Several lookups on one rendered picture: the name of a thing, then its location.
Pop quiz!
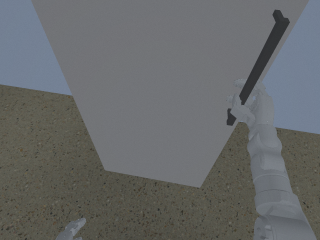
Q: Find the robot right forearm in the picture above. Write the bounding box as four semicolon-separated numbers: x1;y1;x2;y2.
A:
247;124;317;240

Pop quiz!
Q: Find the robot right upper arm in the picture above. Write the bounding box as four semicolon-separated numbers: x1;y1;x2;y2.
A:
253;214;316;240

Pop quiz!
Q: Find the handle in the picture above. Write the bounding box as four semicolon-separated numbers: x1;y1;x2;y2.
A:
226;9;290;126

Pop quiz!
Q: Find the right robot hand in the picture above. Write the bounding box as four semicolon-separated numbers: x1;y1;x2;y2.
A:
226;78;275;131

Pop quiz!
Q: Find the left robot hand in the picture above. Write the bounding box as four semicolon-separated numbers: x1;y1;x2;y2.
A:
55;217;86;240

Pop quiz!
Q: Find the fridge door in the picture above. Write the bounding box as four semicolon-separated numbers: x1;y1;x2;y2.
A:
31;0;309;188

